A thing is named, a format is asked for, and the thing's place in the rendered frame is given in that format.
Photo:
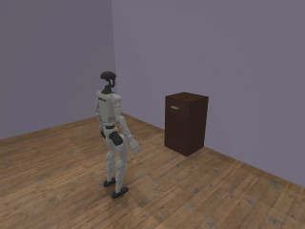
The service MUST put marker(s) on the right robot upper arm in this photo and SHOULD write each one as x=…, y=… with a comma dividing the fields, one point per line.
x=117, y=104

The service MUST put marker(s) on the left robot hand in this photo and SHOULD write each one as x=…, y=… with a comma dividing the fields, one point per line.
x=101, y=127

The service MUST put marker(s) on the left robot upper arm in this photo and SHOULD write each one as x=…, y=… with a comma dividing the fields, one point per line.
x=97, y=109

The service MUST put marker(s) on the right robot hand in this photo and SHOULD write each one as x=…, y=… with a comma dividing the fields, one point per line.
x=134, y=144

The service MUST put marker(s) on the humanoid robot head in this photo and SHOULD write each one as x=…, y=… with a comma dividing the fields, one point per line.
x=108, y=76

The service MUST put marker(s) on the robot left forearm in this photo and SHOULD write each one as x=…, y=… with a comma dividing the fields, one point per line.
x=101, y=122

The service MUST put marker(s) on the left robot foot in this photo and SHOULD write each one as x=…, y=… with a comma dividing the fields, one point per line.
x=107, y=182

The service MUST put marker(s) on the cabinet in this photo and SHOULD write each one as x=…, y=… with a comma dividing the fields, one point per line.
x=186, y=134

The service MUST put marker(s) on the drawer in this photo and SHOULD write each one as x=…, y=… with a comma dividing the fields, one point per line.
x=183, y=107

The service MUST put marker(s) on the robot right forearm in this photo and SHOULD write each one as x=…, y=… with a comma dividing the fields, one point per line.
x=125, y=129

